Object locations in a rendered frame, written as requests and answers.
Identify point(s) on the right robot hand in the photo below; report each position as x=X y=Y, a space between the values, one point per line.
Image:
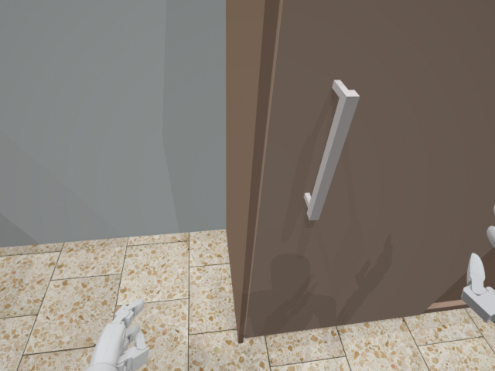
x=479 y=298

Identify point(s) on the left robot hand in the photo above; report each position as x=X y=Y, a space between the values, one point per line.
x=112 y=345

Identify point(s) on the handle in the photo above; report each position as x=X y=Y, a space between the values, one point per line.
x=341 y=123

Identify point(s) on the wardrobe door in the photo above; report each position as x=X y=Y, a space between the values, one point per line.
x=413 y=192
x=455 y=291

